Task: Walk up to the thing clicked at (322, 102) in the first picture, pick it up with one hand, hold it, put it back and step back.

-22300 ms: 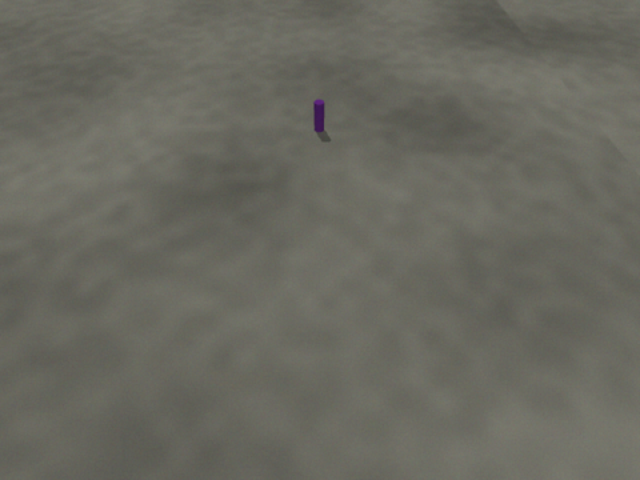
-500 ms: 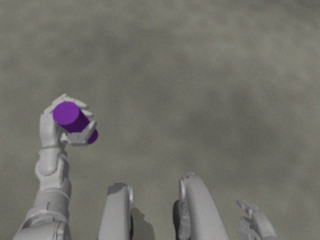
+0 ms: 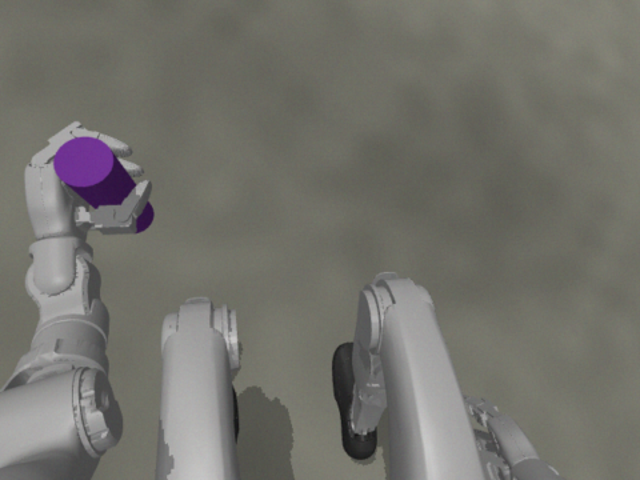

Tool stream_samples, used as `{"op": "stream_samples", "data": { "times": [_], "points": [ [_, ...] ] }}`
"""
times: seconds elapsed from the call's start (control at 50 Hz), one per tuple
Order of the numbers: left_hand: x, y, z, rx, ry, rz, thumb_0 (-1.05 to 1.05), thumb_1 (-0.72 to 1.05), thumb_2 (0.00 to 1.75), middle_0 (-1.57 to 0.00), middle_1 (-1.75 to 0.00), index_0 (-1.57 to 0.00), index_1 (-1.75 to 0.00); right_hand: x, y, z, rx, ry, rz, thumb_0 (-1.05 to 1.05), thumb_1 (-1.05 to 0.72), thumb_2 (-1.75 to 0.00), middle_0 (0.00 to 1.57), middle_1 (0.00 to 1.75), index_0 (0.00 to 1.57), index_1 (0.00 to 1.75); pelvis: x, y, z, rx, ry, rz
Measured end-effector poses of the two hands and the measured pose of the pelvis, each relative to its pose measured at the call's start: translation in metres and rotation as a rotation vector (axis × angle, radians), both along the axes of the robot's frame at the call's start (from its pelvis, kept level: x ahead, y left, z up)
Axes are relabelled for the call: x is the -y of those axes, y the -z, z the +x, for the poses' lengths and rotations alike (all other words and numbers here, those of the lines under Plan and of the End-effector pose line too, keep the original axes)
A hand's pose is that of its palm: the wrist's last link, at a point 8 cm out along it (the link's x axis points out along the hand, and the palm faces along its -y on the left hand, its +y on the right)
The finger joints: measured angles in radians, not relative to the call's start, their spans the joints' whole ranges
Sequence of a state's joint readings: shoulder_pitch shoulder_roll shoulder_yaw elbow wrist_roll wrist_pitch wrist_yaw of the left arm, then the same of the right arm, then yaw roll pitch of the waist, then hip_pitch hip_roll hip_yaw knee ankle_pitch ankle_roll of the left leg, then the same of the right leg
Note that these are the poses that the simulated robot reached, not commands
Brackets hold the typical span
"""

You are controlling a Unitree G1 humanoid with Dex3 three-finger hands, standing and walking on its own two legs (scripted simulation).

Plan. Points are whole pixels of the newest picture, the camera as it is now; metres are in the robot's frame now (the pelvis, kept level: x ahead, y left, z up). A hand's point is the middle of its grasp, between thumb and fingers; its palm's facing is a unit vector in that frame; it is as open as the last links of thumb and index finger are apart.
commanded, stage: crouch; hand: left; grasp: from the side
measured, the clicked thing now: (113, 193) +0.46 +0.21 -0.07
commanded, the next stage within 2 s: lower in 0.68 s
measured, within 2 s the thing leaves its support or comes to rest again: neither
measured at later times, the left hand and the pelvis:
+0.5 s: hand (132, 201) +0.47 +0.21 -0.14, palm faces +0.09 -1.00 -0.01, open 7.3 cm; pelvis +0.00 +0.01 -0.06, yaw -4 degrees
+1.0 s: hand (147, 213) +0.48 +0.20 -0.19, palm faces +0.10 -1.00 -0.01, open 7.3 cm; pelvis -0.01 +0.01 -0.07, yaw -6 degrees
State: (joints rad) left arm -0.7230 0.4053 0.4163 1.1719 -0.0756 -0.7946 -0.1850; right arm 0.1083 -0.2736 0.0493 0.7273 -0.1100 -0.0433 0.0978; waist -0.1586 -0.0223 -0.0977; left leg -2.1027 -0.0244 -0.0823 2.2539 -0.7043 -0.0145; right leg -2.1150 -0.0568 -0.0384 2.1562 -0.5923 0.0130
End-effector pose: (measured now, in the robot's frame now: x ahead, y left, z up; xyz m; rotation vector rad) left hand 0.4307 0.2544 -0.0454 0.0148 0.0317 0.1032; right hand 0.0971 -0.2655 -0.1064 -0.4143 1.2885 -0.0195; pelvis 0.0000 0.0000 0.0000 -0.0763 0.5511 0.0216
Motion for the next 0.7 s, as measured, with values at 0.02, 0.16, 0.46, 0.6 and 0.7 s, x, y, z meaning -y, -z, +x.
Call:
{"op": "stream_samples", "data": {
  "times": [0.02, 0.16, 0.46, 0.6, 0.7],
  "points": [
    [0.0, 0.005, 0.001, -0.002, -0.001, -0.001, -0.02, -0.1, 1.13, -0.85, -1.08, -0.9, -1.1, 0.001, 0.004, -0.004, -0.008, 0.001, -0.003, 0.0, -0.9, -0.9, 0.2, 0.3, 0.2, 0.3, 0.0, 0.005, -0.001, 0.004, 0.001, -0.002],
    [-0.001, 0.035, 0.01, -0.007, -0.007, -0.011, -0.02, -0.1, 1.13, -0.85, -1.08, -0.9, -1.1, 0.003, 0.021, -0.022, -0.053, -0.003, -0.029, 0.0, -0.9, -0.9, 0.2, 0.3, 0.2, 0.3, -0.002, 0.029, -0.004, 0.029, 0.009, -0.022],
    [-0.006, 0.083, 0.016, -0.018, 0.01, -0.011, -0.02, -0.1, 1.13, -0.85, -1.08, -0.91, -1.09, 0.006, 0.03, -0.025, -0.115, -0.063, -0.088, 0.0, -0.9, -0.9, 0.2, 0.3, 0.2, 0.3, -0.007, 0.054, -0.003, 0.055, 0.022, -0.064],
    [-0.007, 0.1, 0.019, -0.021, 0.019, -0.01, -0.02, -0.1, 1.13, -0.85, -1.08, -0.91, -1.09, 0.006, 0.031, -0.02, -0.133, -0.095, -0.105, 0.0, -0.9, -0.9, 0.2, 0.3, 0.2, 0.3, -0.009, 0.06, -0.001, 0.066, 0.027, -0.081],
    [-0.006, 0.109, 0.019, -0.024, 0.021, -0.007, -0.02, -0.1, 1.13, -0.85, -1.08, -0.91, -1.09, 0.004, 0.033, -0.018, -0.147, -0.116, -0.108, 0.0, -0.91, -0.9, 0.2, 0.3, 0.2, 0.3, -0.01, 0.063, -0.001, 0.075, 0.028, -0.09]
  ]
}}
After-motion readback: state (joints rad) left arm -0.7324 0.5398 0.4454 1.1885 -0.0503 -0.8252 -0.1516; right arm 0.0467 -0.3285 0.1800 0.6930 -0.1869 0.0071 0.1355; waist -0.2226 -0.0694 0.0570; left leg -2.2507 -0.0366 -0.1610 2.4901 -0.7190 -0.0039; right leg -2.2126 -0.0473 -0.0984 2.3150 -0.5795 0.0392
